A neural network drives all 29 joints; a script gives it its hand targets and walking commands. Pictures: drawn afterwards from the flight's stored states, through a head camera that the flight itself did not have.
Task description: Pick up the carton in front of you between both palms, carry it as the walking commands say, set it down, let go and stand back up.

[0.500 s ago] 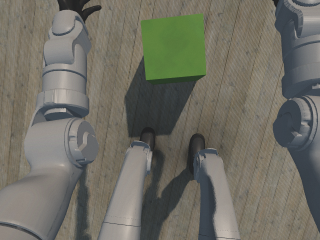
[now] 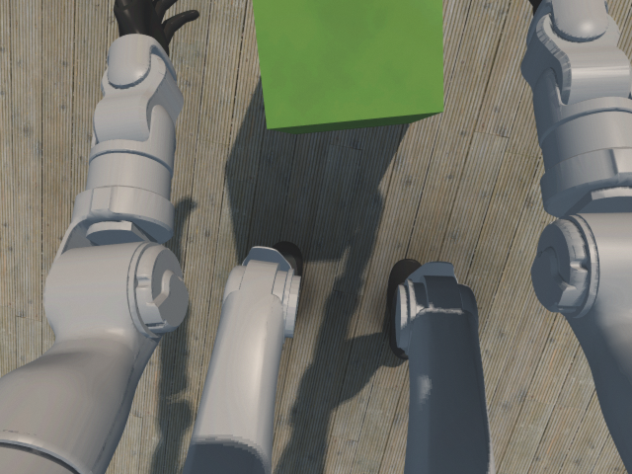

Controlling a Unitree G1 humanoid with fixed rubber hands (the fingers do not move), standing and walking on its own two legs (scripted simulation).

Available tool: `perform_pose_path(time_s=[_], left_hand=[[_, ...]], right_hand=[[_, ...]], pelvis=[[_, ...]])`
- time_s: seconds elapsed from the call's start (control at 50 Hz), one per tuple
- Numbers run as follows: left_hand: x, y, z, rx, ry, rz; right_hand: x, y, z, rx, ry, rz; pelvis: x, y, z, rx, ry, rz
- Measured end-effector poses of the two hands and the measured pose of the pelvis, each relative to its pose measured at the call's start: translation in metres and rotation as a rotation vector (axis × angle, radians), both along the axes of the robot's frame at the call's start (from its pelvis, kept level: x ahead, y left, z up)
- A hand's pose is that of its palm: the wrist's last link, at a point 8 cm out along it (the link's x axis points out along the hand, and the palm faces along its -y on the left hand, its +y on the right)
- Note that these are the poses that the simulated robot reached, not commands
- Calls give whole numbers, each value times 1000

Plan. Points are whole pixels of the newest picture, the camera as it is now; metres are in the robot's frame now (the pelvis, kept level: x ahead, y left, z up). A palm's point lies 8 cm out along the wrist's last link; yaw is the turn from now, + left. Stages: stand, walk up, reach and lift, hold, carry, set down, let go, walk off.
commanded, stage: reach and lift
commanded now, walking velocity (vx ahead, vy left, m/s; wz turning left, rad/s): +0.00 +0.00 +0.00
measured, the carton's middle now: (347, 54) +0.54 +0.01 -0.37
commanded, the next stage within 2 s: none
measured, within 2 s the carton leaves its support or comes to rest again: leaves its support in 1.30 s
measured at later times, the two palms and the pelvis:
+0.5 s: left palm (212, 59) +0.52 +0.19 -0.30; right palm (495, 35) +0.55 -0.17 -0.31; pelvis -0.03 +0.00 -0.12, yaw -1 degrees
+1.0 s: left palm (231, 60) +0.52 +0.16 -0.30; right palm (472, 34) +0.55 -0.14 -0.30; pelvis -0.04 +0.00 -0.12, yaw -1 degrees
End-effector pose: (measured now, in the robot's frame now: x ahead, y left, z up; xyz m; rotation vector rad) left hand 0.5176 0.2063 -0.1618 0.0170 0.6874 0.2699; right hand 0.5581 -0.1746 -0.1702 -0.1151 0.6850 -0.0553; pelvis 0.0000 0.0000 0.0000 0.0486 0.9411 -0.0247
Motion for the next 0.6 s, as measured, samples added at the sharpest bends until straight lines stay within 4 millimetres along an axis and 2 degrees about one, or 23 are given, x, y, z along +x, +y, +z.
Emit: perform_pose_path(time_s=[0.12,0.26,0.38,0.46,0.52,0.6], left_hand=[[-2,0,-46,-6,-4,-7],[2,-6,-88,-25,26,-27],[1,-13,-124,-25,63,-46],[4,-15,-139,-27,63,-49],[7,-15,-143,-23,51,-45],[8,-15,-140,-20,33,-42]], right_hand=[[-2,1,-43,5,-12,4],[-1,3,-79,15,20,0],[-5,5,-115,31,46,4],[-5,3,-133,24,46,8],[-2,4,-138,22,31,17],[3,10,-134,27,6,29]], pelvis=[[-22,-1,-52,-6,-88,2],[-39,0,-91,-11,-192,1],[-41,3,-108,-16,-272,-8],[-36,3,-114,-15,-300,-9],[-32,2,-120,-13,-307,-10],[-30,0,-126,-7,-309,-9]])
